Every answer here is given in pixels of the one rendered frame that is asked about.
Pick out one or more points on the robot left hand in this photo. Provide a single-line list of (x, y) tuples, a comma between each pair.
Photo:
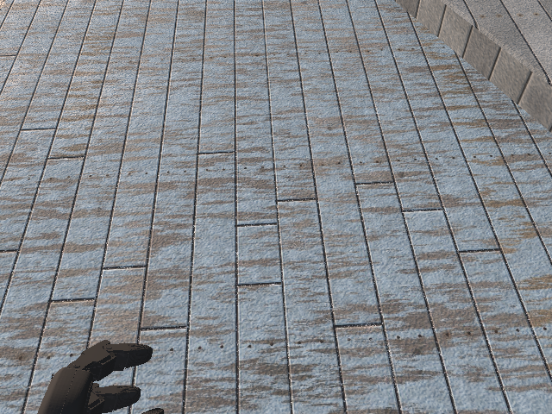
[(72, 391)]

